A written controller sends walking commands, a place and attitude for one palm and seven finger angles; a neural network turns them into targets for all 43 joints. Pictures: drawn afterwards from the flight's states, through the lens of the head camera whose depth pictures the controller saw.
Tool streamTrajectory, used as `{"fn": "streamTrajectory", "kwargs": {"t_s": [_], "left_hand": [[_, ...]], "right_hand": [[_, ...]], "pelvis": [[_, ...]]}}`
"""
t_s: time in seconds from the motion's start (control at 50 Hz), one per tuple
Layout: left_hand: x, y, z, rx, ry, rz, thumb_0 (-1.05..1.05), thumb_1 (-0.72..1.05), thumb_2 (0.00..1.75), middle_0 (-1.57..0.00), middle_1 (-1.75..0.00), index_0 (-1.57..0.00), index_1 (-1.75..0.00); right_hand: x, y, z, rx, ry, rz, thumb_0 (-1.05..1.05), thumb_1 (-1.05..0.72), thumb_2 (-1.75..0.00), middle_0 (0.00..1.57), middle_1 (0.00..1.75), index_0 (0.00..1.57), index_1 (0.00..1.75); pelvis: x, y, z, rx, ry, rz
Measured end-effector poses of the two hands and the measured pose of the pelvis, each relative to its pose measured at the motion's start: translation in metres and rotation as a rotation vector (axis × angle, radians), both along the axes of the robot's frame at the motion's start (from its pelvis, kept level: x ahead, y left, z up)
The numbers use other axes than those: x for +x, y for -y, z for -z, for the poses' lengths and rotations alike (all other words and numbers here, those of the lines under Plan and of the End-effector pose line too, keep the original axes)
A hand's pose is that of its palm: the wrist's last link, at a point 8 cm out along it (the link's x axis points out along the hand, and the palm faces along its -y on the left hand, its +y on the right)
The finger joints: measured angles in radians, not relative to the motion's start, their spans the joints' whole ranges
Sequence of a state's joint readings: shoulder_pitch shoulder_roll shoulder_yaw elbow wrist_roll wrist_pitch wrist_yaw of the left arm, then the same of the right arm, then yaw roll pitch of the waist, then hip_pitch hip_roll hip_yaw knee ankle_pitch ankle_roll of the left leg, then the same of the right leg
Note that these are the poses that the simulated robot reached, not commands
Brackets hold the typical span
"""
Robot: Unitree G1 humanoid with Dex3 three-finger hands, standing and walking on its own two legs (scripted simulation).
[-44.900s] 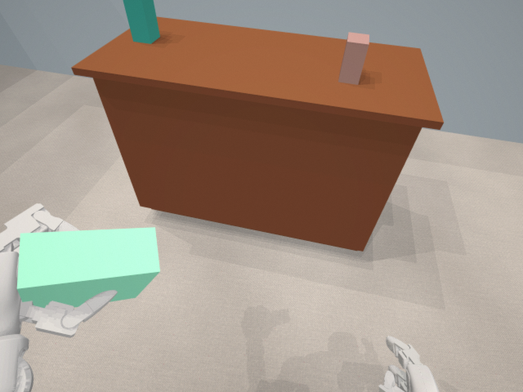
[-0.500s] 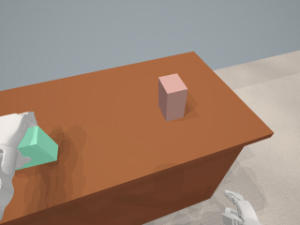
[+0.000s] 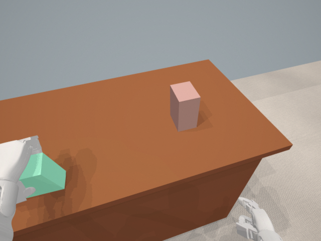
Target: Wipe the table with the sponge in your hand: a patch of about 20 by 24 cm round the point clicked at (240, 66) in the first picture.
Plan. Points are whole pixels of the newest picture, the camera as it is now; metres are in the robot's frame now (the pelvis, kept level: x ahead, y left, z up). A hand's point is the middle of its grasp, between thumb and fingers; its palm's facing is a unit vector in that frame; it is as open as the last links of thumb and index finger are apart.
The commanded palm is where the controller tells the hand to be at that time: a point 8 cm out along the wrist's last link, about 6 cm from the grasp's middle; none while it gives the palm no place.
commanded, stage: lift the sponge slowly off the table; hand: left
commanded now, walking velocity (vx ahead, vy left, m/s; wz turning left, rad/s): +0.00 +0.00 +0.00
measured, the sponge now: (29, 182) +0.21 +0.36 +0.06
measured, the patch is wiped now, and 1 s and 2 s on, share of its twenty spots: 1.00 1.00 1.00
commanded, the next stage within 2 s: none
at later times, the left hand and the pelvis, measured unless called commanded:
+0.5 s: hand (23, 172) +0.20 +0.33 +0.11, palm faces +0.03 -0.02 -1.00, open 9.0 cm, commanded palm +0.17 +0.33 +0.16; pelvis -0.01 -0.01 +0.00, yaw +1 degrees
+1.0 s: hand (21, 167) +0.20 +0.32 +0.14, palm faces +0.06 -0.01 -1.00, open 9.0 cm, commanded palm +0.17 +0.32 +0.20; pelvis -0.02 -0.02 +0.01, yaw +1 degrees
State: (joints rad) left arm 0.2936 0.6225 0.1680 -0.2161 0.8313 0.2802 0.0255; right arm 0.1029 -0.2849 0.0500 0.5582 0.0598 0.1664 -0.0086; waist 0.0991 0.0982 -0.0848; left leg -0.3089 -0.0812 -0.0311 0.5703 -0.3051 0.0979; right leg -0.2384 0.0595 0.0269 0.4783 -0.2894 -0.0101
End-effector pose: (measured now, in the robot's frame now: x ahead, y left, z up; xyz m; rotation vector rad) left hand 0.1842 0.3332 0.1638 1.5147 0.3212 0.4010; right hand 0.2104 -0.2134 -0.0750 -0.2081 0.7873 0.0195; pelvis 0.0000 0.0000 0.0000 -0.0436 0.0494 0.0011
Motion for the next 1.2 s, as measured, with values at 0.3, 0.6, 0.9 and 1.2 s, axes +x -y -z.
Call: {"fn": "streamTrajectory", "kwargs": {"t_s": [0.3, 0.6, 0.9, 1.2], "left_hand": [[-0.003, 0.007, -0.002, -0.002, -0.011, -0.007, 0.02, -0.42, 1.07, -0.77, -1.47, -0.81, -1.51], [-0.003, 0.008, -0.006, -0.017, -0.038, 0.021, 0.02, -0.43, 1.07, -0.79, -1.44, -0.84, -1.49], [-0.008, 0.02, -0.018, -0.017, -0.013, 0.049, 0.01, -0.45, 1.07, -0.82, -1.41, -0.85, -1.46], [0.008, 0.008, -0.035, -0.011, -0.051, -0.02, 0.0, -0.45, 1.07, -0.82, -1.4, -0.86, -1.46]], "right_hand": [[-0.001, -0.006, -0.001, -0.007, 0.012, -0.022, 0.01, -0.9, -0.9, 0.2, 0.3, 0.2, 0.3], [0.004, -0.003, -0.006, -0.035, 0.019, -0.048, 0.01, -0.9, -0.9, 0.2, 0.3, 0.2, 0.3], [0.008, -0.005, -0.009, -0.032, 0.035, -0.072, 0.01, -0.9, -0.9, 0.2, 0.3, 0.2, 0.3], [0.005, 0.004, -0.013, -0.037, 0.053, -0.069, 0.01, -0.9, -0.9, 0.2, 0.3, 0.2, 0.3]], "pelvis": [[-0.006, 0.003, -0.001, 0.005, 0.026, -0.008], [-0.008, 0.009, -0.003, 0.007, 0.049, -0.013], [-0.011, 0.014, -0.005, 0.011, 0.073, -0.021], [-0.02, 0.024, -0.007, 0.019, 0.09, -0.027]]}}
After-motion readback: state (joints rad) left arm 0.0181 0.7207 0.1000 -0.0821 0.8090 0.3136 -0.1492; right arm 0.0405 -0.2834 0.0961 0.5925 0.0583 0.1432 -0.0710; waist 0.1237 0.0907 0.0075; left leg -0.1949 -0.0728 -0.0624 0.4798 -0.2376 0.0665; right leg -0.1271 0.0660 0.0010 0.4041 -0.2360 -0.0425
